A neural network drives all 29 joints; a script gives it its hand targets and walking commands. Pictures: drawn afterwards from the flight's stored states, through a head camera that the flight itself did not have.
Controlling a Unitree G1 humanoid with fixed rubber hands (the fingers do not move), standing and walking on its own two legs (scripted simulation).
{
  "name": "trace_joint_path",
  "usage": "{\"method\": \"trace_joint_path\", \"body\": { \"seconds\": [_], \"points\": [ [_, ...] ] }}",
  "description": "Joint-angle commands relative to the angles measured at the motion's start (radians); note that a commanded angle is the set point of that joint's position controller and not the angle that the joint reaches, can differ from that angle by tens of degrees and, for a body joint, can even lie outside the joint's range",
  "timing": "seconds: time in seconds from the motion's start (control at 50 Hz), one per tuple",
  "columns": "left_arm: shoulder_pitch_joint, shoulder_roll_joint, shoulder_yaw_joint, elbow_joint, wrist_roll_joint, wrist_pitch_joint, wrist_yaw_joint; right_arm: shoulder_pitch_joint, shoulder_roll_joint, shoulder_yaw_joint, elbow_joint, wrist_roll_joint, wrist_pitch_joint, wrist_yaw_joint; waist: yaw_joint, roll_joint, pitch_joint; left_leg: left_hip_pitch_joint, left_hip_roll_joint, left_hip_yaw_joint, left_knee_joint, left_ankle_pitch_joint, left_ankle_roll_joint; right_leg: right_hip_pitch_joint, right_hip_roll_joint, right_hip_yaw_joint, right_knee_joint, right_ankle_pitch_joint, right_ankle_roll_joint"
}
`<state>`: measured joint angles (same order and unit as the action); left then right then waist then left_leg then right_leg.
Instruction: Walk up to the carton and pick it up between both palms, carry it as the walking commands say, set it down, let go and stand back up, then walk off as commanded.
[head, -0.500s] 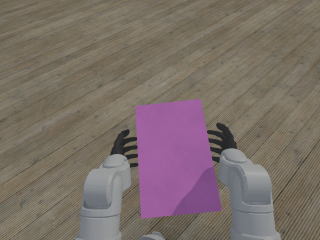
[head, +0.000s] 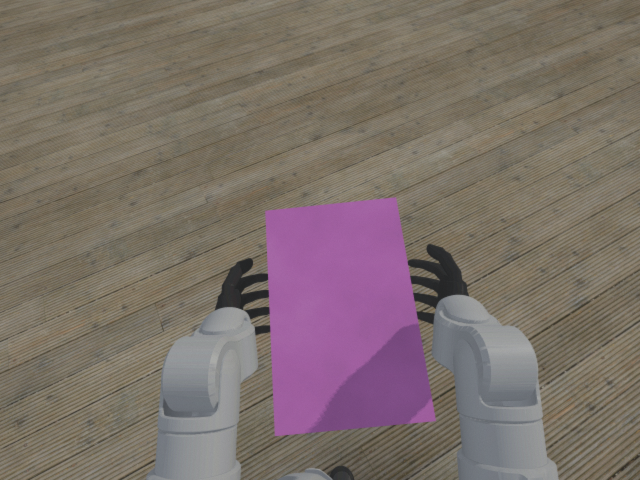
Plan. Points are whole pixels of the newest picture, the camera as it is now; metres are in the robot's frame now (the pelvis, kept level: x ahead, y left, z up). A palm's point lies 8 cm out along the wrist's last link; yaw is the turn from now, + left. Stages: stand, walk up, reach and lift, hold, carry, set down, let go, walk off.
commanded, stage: carry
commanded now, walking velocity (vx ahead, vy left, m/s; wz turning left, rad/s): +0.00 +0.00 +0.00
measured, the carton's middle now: (341, 320) +0.32 +0.01 -0.01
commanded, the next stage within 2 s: none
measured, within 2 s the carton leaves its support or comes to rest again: neither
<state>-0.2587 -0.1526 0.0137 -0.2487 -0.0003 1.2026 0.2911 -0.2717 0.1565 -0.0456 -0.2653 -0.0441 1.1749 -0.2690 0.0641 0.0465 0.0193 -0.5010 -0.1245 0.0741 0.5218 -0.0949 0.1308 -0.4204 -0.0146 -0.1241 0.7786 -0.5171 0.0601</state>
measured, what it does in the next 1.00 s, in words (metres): walks backwards: right foot, then left foot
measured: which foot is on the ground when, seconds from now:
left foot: down 0.00-0.04, up 0.06-0.18, down 0.20-1.00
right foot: up 0.00-0.00, down 0.02-0.24, up 0.26-0.48, down 0.50-1.00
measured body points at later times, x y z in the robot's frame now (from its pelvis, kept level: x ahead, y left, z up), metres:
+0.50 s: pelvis -0.08 +0.11 +0.01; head -0.08 +0.12 +0.46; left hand +0.21 +0.26 +0.09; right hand +0.23 +0.01 +0.10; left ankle +0.00 +0.18 -0.72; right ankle -0.09 +0.01 -0.72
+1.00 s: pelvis -0.15 +0.12 +0.00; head -0.20 +0.13 +0.45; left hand +0.13 +0.26 +0.10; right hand +0.15 +0.02 +0.13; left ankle +0.00 +0.18 -0.72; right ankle -0.09 +0.01 -0.72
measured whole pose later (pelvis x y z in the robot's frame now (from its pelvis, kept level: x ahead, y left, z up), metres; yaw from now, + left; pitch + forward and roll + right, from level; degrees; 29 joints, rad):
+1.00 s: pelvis -0.15 +0.12 +0.00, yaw +3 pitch -3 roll -2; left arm -0.34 -0.18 0.04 -0.12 0.08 1.29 0.30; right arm -0.36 0.18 -0.07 -0.17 -0.10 1.27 -0.29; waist 0.00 0.00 -0.09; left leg -0.44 -0.05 0.06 0.52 -0.03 0.08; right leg -0.36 -0.02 -0.10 0.68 -0.36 -0.02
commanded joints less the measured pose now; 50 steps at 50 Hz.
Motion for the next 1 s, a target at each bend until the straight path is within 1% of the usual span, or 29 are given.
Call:
{"method": "trace_joint_path", "body": {
  "seconds": [0.0, 0.02, 0.04, 0.06, 0.08, 0.12, 0.14, 0.16, 0.2, 0.22, 0.28, 0.34, 0.36, 0.38, 0.44, 0.5, 0.54, 0.58, 0.6, 0.7, 0.72, 0.76, 0.8, 0.86, 0.88, 0.9, 0.92, 0.94, 0.98],
  "points": [
    [-0.486, -1.08, -0.451, -0.25, -0.345, -0.103, -0.238, -0.45, 1.051, 0.506, -0.283, 0.288, -0.066, 0.173, -0.019, -0.403, -0.65, 0.147, 0.13, -0.09, 0.326, -0.256, -0.379, 0.494, -0.426, 0.414, -0.552, 0.117, -0.233],
    [-0.464, -1.09, -0.455, -0.259, -0.322, -0.114, -0.237, -0.469, 1.037, 0.523, -0.297, 0.302, -0.07, 0.181, -0.035, -0.508, -0.568, 0.055, 0.186, -0.235, 0.549, -0.379, -0.281, 0.352, -0.497, 0.463, -0.431, 0.391, -0.299],
    [-0.44, -1.085, -0.431, -0.232, -0.304, -0.118, -0.236, -0.57, 1.025, 0.557, -0.371, 0.324, -0.081, 0.183, -0.043, -0.438, -0.534, 0.068, 0.193, -0.271, 0.556, -0.393, -0.191, 0.226, -0.451, 0.38, -0.372, 0.473, -0.274],
    [-0.455, -1.073, -0.43, -0.254, -0.303, -0.112, -0.231, -0.54, 1.033, 0.54, -0.329, 0.321, -0.07, 0.181, -0.054, -0.315, -0.51, 0.069, 0.195, -0.22, 0.395, -0.346, -0.153, 0.27, -0.385, 0.249, -0.348, 0.496, -0.201],
    [-0.488, -1.067, -0.44, -0.274, -0.305, -0.103, -0.232, -0.492, 1.031, 0.521, -0.303, 0.308, -0.062, 0.178, -0.067, -0.276, -0.511, 0.064, 0.157, -0.131, 0.236, -0.315, -0.147, 0.35, -0.319, 0.141, -0.295, 0.562, -0.155],
    [-0.476, -1.045, -0.443, -0.259, -0.3, -0.09, -0.228, -0.491, 1.0, 0.52, -0.299, 0.309, -0.049, 0.176, -0.07, -0.241, -0.539, 0.111, 0.087, -0.012, 0.048, -0.211, -0.132, 0.416, -0.259, 0.094, -0.182, 0.84, -0.125],
    [-0.452, -1.017, -0.447, -0.243, -0.278, -0.077, -0.214, -0.507, 0.98, 0.526, -0.306, 0.323, -0.042, 0.179, -0.073, -0.187, -0.565, 0.246, 0.113, -0.016, -0.066, -0.123, -0.128, 0.363, -0.254, 0.083, -0.132, 0.799, -0.085],
    [-0.464, -0.996, -0.456, -0.243, -0.27, -0.069, -0.203, -0.504, 0.964, 0.512, -0.27, 0.32, -0.03, 0.182, -0.069, -0.096, -0.599, 0.403, 0.214, -0.117, -0.073, 0.147, -0.107, 0.224, -0.221, 0.077, -0.092, 0.624, -0.039],
    [-0.387, -0.997, -0.437, -0.232, -0.231, -0.058, -0.192, -0.403, 0.977, 0.512, -0.215, 0.319, -0.016, 0.191, -0.063, 0.261, -0.582, 0.606, 0.474, -0.358, 0.001, 0.919, -0.031, -0.062, -0.106, -0.004, 0.061, 0.019, 0.039],
    [-0.401, -0.993, -0.444, -0.239, -0.229, -0.047, -0.194, -0.375, 0.994, 0.494, -0.169, 0.317, -0.008, 0.2, -0.074, 0.266, -0.56, 0.509, 0.433, -0.335, -0.019, 0.782, 0.002, 0.0, -0.088, 0.046, 0.024, -0.075, 0.021],
    [-0.489, -1.023, -0.443, -0.236, -0.251, -0.04, -0.194, -0.384, 1.055, 0.477, -0.121, 0.315, 0.005, 0.203, -0.072, 0.101, -0.486, 0.403, 0.384, -0.341, -0.079, 0.534, -0.047, 0.051, -0.03, 0.013, -0.001, -0.004, 0.023],
    [-0.558, -1.056, -0.468, -0.245, -0.293, -0.036, -0.204, -0.383, 1.069, 0.438, -0.137, 0.294, -0.004, 0.201, -0.081, 0.106, -0.508, 0.475, 0.403, -0.381, -0.149, 0.385, -0.091, 0.007, -0.005, 0.034, -0.013, 0.021, 0.004],
    [-0.54, -1.073, -0.488, -0.221, -0.304, -0.034, -0.209, -0.355, 1.056, 0.427, -0.14, 0.275, -0.01, 0.198, -0.081, 0.147, -0.51, 0.503, 0.397, -0.35, -0.134, 0.376, -0.081, -0.018, -0.016, 0.05, -0.037, 0.04, 0.004],
    [-0.559, -1.085, -0.481, -0.217, -0.31, -0.037, -0.212, -0.425, 1.065, 0.444, -0.178, 0.29, -0.014, 0.199, -0.08, 0.125, -0.53, 0.506, 0.383, -0.337, -0.148, 0.252, -0.084, 0.008, -0.024, 0.064, -0.098, 0.056, -0.012],
    [-0.518, -1.106, -0.485, -0.171, -0.313, -0.026, -0.218, -0.468, 1.056, 0.447, -0.215, 0.278, -0.022, 0.187, -0.066, 0.081, -0.595, 0.513, 0.335, -0.273, -0.118, 0.238, -0.1, 0.182, -0.027, 0.072, -0.283, 0.181, -0.027],
    [-0.545, -1.103, -0.475, -0.193, -0.322, -0.037, -0.23, -0.479, 1.085, 0.472, -0.206, 0.285, -0.022, 0.186, -0.064, -0.026, -0.6, 0.363, 0.242, -0.193, -0.157, -0.091, -0.164, 0.325, -0.088, 0.144, -0.333, 0.153, -0.099],
    [-0.587, -1.128, -0.477, -0.194, -0.319, -0.048, -0.224, -0.561, 1.078, 0.49, -0.261, 0.305, -0.022, 0.192, -0.068, -0.133, -0.537, 0.364, 0.212, -0.164, -0.162, -0.226, -0.153, 0.147, -0.138, 0.203, -0.359, 0.029, -0.122],
    [-0.577, -1.105, -0.445, -0.187, -0.29, -0.044, -0.217, -0.596, 1.084, 0.505, -0.24, 0.311, -0.009, 0.195, -0.07, -0.109, -0.475, 0.342, 0.25, -0.229, -0.241, -0.279, -0.14, 0.115, -0.074, 0.11, -0.311, -0.005, -0.089],
    [-0.564, -1.101, -0.446, -0.169, -0.287, -0.031, -0.219, -0.578, 1.08, 0.491, -0.218, 0.3, -0.003, 0.192, -0.067, -0.021, -0.466, 0.309, 0.261, -0.25, -0.321, -0.292, -0.173, 0.176, -0.03, 0.063, -0.278, 0.021, -0.078],
    [-0.547, -1.073, -0.421, -0.152, -0.262, -0.024, -0.209, -0.604, 1.089, 0.511, -0.201, 0.32, 0.016, 0.199, -0.044, 0.035, -0.478, 0.256, 0.218, -0.199, -0.432, -0.326, -0.302, 0.293, 0.026, -0.002, -0.321, 0.002, -0.102],
    [-0.534, -1.061, -0.418, -0.145, -0.256, -0.02, -0.204, -0.56, 1.086, 0.497, -0.15, 0.308, 0.026, 0.2, -0.038, 0.016, -0.471, 0.27, 0.182, -0.137, -0.358, -0.307, -0.306, 0.291, 0.006, 0.024, -0.385, -0.019, -0.116],
    [-0.509, -1.067, -0.383, -0.112, -0.242, -0.023, -0.204, -0.603, 1.088, 0.525, -0.183, 0.317, 0.022, 0.199, -0.034, -0.133, -0.463, 0.284, 0.109, -0.058, -0.153, -0.231, -0.26, 0.234, -0.103, 0.153, -0.504, -0.111, -0.149],
    [-0.563, -1.064, -0.378, -0.129, -0.243, -0.019, -0.201, -0.616, 1.1, 0.518, -0.153, 0.318, 0.028, 0.194, -0.053, -0.242, -0.442, 0.345, 0.145, -0.126, 0.033, -0.204, -0.189, 0.081, -0.206, 0.239, -0.492, -0.066, -0.159],
    [-0.588, -1.064, -0.395, -0.124, -0.26, 0.004, -0.209, -0.542, 1.084, 0.464, -0.086, 0.279, 0.044, 0.186, -0.082, -0.065, -0.457, 0.372, 0.183, -0.162, 0.002, -0.181, -0.106, 0.019, -0.158, 0.18, -0.377, 0.007, -0.122],
    [-0.597, -1.064, -0.407, -0.093, -0.257, 0.017, -0.21, -0.503, 1.073, 0.441, -0.042, 0.262, 0.053, 0.186, -0.089, -0.054, -0.455, 0.369, 0.2, -0.213, -0.045, -0.268, -0.119, -0.004, -0.102, 0.126, -0.299, 0.005, -0.107],
    [-0.636, -1.061, -0.425, -0.107, -0.263, 0.018, -0.205, -0.533, 1.051, 0.426, -0.055, 0.265, 0.053, 0.188, -0.084, 0.036, -0.418, 0.264, 0.246, -0.295, -0.211, -0.425, -0.12, -0.001, -0.043, 0.091, -0.196, -0.046, -0.091],
    [-0.56, -1.062, -0.407, -0.012, -0.239, 0.029, -0.206, -0.521, 1.017, 0.416, -0.022, 0.257, 0.057, 0.189, -0.068, 0.126, -0.385, 0.134, 0.291, -0.382, -0.392, -0.579, -0.14, 0.06, 0.009, 0.061, -0.078, -0.054, -0.092],
    [-0.608, -1.084, -0.431, -0.039, -0.257, 0.026, -0.206, -0.525, 1.036, 0.403, 0.012, 0.275, 0.06, 0.201, -0.049, 0.259, -0.414, 0.051, 0.307, -0.373, -0.527, -0.657, -0.2, 0.175, 0.057, 0.002, 0.029, -0.013, -0.101],
    [-0.656, -1.102, -0.452, -0.059, -0.266, 0.009, -0.207, -0.564, 1.078, 0.393, 0.044, 0.285, 0.053, 0.222, -0.017, 0.316, -0.421, 0.008, 0.269, -0.213, -0.61, -0.616, -0.313, 0.309, 0.097, -0.059, 0.015, 0.003, -0.132]
  ]
}}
